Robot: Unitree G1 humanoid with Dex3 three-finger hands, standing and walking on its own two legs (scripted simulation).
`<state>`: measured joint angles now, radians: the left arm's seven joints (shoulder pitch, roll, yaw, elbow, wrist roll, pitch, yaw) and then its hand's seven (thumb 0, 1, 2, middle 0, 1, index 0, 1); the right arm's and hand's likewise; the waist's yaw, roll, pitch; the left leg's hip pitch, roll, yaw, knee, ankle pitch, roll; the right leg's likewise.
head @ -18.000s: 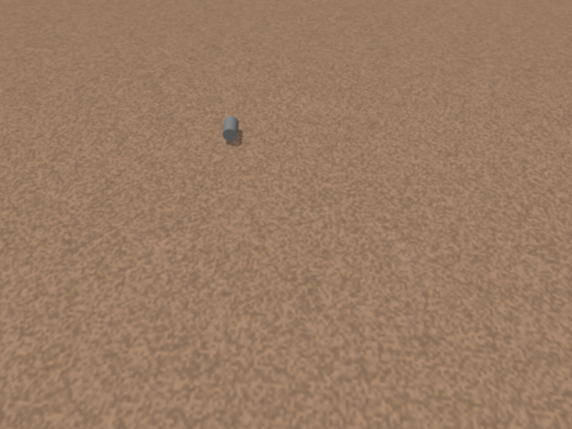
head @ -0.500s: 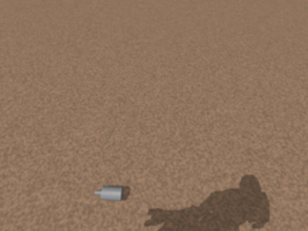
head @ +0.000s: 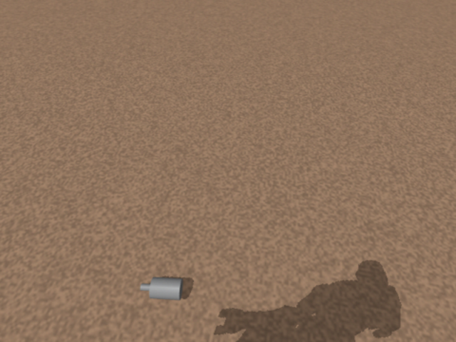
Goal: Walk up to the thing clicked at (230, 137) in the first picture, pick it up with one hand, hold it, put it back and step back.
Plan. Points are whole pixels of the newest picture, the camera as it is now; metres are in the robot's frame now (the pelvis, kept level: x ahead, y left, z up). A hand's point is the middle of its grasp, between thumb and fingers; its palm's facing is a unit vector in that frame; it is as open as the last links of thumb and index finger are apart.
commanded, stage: stand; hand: left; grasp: from above
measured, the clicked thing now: (161, 288) +0.44 +0.27 -0.74
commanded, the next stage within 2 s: rise first in 1.06 s
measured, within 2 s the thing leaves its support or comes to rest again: neither
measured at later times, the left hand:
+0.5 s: hand out of the picture +0.07 +0.25 -0.16, palm faces -0.04 -0.94 -0.34, open 7.4 cm
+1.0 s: hand out of the picture +0.06 +0.25 -0.16, palm faces -0.04 -0.94 -0.34, open 7.4 cm
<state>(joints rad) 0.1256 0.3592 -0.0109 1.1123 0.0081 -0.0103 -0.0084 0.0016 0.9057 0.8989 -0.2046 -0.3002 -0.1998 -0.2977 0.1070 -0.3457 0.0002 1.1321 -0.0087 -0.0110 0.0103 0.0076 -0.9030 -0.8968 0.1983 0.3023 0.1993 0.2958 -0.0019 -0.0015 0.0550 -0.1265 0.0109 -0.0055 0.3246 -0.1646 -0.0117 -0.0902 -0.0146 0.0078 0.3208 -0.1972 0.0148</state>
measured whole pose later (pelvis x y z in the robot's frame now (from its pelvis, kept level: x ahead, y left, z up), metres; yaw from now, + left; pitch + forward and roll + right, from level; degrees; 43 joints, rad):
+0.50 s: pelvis +0.00 +0.00 +0.00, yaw +0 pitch -2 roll +0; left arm 0.13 0.36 -0.01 1.11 0.01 -0.01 -0.01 0.00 0.91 0.90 -0.20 -0.30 -0.20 -0.30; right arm 0.11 -0.34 0.00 1.13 -0.01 -0.01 0.01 0.01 -0.90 -0.90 0.20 0.30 0.20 0.30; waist 0.00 0.00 0.05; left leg -0.12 0.01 -0.01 0.33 -0.17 -0.01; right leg -0.08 -0.01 0.00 0.31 -0.20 0.01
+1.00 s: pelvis +0.00 +0.00 +0.00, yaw +0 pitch -2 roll +0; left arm 0.14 0.36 -0.01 1.11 0.01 -0.01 -0.01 0.00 0.91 0.90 -0.20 -0.30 -0.20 -0.30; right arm 0.12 -0.34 0.00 1.13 -0.01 -0.01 0.01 0.01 -0.90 -0.90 0.20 0.30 0.20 0.30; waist 0.00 0.00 0.05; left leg -0.13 0.01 -0.01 0.33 -0.17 -0.01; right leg -0.09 -0.02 0.00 0.31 -0.19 0.02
